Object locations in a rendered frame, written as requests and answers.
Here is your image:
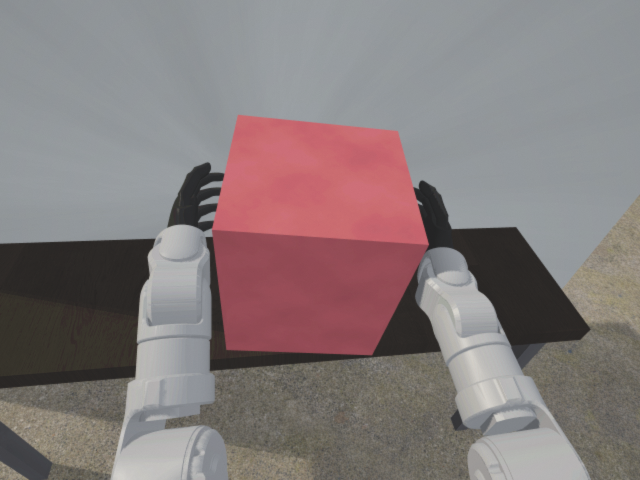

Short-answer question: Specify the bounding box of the robot right forearm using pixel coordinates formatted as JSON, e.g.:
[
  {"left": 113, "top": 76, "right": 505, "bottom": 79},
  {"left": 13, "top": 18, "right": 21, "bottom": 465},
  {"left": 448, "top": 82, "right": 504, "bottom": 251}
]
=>
[{"left": 415, "top": 247, "right": 591, "bottom": 480}]

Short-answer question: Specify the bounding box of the robot left upper arm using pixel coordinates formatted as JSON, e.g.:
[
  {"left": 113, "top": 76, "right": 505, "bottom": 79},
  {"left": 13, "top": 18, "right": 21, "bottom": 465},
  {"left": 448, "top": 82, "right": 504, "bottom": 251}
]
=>
[{"left": 112, "top": 425, "right": 228, "bottom": 480}]

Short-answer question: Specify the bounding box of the carton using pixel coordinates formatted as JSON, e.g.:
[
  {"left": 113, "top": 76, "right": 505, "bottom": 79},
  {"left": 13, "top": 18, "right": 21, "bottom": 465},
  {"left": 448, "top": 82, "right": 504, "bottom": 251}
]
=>
[{"left": 212, "top": 115, "right": 429, "bottom": 355}]

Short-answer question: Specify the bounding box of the left robot hand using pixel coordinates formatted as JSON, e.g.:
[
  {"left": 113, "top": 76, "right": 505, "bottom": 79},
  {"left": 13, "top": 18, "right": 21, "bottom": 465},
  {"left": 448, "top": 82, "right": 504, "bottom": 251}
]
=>
[{"left": 167, "top": 162, "right": 224, "bottom": 232}]

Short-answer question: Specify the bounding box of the right robot hand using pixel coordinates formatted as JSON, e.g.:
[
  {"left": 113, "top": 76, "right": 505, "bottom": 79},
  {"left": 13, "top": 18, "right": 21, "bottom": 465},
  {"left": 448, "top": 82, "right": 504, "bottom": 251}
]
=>
[{"left": 413, "top": 180, "right": 454, "bottom": 253}]

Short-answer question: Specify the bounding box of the table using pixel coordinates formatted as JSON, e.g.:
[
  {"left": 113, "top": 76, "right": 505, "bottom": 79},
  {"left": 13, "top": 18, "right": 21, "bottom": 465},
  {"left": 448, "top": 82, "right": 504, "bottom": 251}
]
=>
[{"left": 0, "top": 227, "right": 591, "bottom": 480}]

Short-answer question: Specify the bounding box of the robot left forearm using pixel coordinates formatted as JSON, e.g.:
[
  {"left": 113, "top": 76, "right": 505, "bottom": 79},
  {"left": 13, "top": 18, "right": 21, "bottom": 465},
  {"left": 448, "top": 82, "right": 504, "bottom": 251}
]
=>
[{"left": 110, "top": 225, "right": 215, "bottom": 480}]

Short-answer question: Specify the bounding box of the robot right upper arm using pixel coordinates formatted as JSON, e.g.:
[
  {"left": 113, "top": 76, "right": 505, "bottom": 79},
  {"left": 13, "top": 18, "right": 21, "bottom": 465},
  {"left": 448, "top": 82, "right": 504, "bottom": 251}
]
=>
[{"left": 468, "top": 427, "right": 588, "bottom": 480}]

